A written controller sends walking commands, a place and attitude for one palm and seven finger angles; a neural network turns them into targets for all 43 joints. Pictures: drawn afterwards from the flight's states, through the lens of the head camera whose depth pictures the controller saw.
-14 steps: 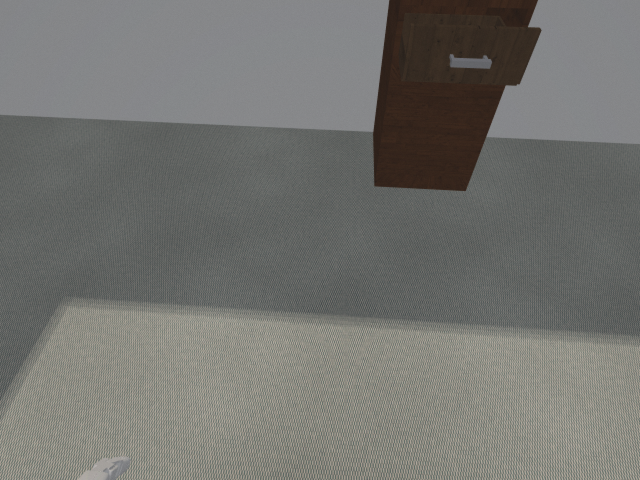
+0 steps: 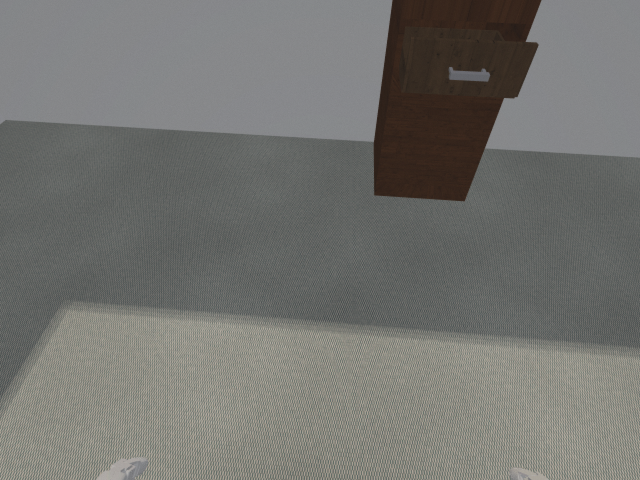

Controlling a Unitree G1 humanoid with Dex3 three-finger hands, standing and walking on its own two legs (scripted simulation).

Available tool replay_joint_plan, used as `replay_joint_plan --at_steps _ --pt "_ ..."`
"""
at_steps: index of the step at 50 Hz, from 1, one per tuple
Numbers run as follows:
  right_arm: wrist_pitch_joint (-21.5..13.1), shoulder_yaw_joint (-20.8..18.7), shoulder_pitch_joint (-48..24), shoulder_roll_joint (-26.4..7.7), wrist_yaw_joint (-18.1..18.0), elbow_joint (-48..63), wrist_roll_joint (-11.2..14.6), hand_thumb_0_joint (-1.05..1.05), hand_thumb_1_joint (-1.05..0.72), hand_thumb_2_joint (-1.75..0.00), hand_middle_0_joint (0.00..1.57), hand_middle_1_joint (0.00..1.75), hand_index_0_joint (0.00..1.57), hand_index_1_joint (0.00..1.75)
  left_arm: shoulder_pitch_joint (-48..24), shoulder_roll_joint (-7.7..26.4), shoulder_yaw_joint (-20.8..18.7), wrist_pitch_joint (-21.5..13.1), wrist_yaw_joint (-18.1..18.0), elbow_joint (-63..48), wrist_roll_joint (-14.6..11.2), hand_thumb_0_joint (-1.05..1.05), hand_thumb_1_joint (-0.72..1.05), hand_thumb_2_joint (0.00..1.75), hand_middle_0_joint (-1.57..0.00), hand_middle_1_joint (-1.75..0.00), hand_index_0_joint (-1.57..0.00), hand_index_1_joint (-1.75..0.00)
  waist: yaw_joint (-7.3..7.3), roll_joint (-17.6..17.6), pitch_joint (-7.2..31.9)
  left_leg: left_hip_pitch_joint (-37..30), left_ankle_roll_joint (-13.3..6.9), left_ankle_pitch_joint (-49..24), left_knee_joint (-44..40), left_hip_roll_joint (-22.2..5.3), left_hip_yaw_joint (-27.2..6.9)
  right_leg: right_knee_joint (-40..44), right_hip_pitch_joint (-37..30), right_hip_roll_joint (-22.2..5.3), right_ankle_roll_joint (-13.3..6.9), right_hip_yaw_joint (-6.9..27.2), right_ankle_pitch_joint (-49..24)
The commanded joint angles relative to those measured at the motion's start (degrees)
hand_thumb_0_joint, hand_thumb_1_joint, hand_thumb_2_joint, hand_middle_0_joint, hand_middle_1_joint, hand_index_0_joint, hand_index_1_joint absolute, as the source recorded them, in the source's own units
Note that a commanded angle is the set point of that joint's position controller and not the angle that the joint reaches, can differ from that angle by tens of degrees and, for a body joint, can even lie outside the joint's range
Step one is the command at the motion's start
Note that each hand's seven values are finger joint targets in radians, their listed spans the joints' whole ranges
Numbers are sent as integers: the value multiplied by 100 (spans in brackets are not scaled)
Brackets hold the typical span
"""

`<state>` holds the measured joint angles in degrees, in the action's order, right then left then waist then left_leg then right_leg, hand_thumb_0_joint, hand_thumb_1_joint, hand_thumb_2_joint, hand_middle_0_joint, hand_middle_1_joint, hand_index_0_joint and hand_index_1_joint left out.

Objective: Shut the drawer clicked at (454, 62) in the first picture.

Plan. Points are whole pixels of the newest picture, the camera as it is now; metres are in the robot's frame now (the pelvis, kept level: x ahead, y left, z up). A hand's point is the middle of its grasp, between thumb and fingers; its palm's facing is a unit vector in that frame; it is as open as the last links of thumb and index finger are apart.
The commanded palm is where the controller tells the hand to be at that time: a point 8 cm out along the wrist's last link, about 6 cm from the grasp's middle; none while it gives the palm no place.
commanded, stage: stand and wait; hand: left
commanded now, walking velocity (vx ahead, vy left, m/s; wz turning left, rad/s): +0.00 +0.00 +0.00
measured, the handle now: (468, 73) +1.30 -0.40 -0.07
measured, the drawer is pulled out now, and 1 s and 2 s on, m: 0.17 0.17 0.17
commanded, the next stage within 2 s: look at it before walking up in 0.78 s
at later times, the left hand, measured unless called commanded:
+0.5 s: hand out of the picture +0.05 +0.25 -0.15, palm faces -0.02 -0.94 -0.35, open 7.4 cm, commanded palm none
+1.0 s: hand out of the picture +0.05 +0.25 -0.15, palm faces -0.03 -0.94 -0.33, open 7.4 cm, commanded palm none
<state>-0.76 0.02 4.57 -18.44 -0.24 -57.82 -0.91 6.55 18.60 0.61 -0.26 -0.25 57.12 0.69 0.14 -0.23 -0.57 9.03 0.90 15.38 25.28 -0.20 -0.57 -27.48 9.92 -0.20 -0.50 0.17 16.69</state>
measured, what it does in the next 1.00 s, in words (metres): stands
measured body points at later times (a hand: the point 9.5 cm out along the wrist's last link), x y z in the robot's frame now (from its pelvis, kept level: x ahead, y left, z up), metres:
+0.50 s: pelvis -0.02 +0.00 +0.00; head -0.02 -0.01 +0.45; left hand +0.05 +0.30 -0.13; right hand +0.05 -0.30 -0.13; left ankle -0.02 +0.13 -0.74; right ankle -0.02 -0.11 -0.74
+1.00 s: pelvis -0.03 +0.00 +0.01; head -0.02 +0.00 +0.46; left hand +0.05 +0.30 -0.13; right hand +0.04 -0.29 -0.13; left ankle -0.02 +0.13 -0.74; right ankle -0.02 -0.11 -0.74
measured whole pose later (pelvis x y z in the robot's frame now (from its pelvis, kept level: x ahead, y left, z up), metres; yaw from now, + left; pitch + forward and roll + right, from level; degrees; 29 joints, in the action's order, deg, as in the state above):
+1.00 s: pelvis -0.03 +0.00 +0.01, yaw +0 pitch -1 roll +0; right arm -0.8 0.0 7.7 -19.1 0.1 -63.8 -0.5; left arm 8.3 19.4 0.3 -0.3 0.1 62.2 0.8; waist 0.0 -0.4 -1.8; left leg 8.9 0.9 11.2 21.3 -0.6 -0.5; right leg -22.6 9.5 0.2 -0.4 0.2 11.9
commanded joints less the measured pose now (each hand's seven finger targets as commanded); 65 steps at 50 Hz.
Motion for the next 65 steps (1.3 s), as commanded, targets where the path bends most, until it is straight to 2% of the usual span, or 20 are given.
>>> replay_joint_plan --at_steps 1,3,10,23,29,31,34,56,58,65 --pt "-113 -265 -213 -1180 -98 328 6 0 -90 -90 20 30 20 30 -195 1256 -312 -118 -72 -342 -12 0 90 90 -20 -30 -20 -30 -10 -65 469 -188 -251 -1647 -249 -586 -357 439 -186 -659 -196 524 -1875" --pt "-121 -260 -197 -1190 -98 276 4 0 -90 -90 20 30 20 30 -198 1246 -310 -113 -65 -290 -16 0 90 90 -20 -30 -20 -30 -17 49 462 -184 -246 -1595 -304 -592 -355 468 -204 -657 -190 531 -1799" --pt "-120 -236 -138 -1213 -97 109 17 0 -90 -90 20 30 20 30 -116 1265 -296 -124 -54 -120 -28 0 90 90 -20 -30 -20 -30 -3 11 406 -221 -229 -1433 -407 -617 -360 622 -214 -677 -192 576 -1697" --pt "-105 -205 -15 -1251 -71 -142 28 0 -90 -90 20 30 20 30 -111 1290 -267 -122 -35 103 -24 0 90 90 -20 -30 -20 -30 -10 -56 131 -97 -209 -886 -634 -620 -433 930 -43 -668 -177 675 -915" --pt "-127 -200 9 -1249 -60 -192 30 0 -90 -90 20 30 20 30 -92 1264 -260 -111 -29 120 -16 0 90 90 -20 -30 -20 -30 10 55 99 -33 -226 -798 -722 -635 -481 955 -21 -642 -157 664 -705" --pt "-113 -197 40 -1254 -57 -192 35 0 -90 -90 20 30 20 30 -105 1275 -267 -116 -27 112 -11 0 90 90 -20 -30 -20 -30 2 -73 101 -14 -215 -734 -706 -623 -492 989 7 -640 -156 677 -589" --pt "-120 -203 45 -1234 -52 -202 29 0 -90 -90 20 30 20 30 -88 1260 -261 -113 -25 111 -11 0 90 90 -20 -30 -20 -30 7 -23 61 6 -221 -681 -724 -614 -500 1021 54 -645 -152 693 -478" --pt "-132 -204 40 -1257 -54 -227 53 0 -90 -90 20 30 20 30 -30 1249 -251 -136 -31 162 -8 0 90 90 -20 -30 -20 -30 -10 25 315 -194 -219 -1149 -695 -668 -496 903 -147 -660 -136 599 -1167" --pt "-129 -201 9 -1256 -53 -234 48 0 -90 -90 20 30 20 30 -52 1251 -249 -134 -32 157 -5 0 90 90 -20 -30 -20 -30 0 6 228 -160 -219 -1130 -711 -666 -495 918 -123 -664 -129 602 -1149" --pt "-134 -196 -37 -1267 -58 -233 49 0 -90 -90 20 30 20 30 -57 1259 -246 -142 -35 161 -10 0 90 90 -20 -30 -20 -30 -8 18 282 -253 -212 -1333 -711 -674 -486 905 -191 -671 -131 590 -1407"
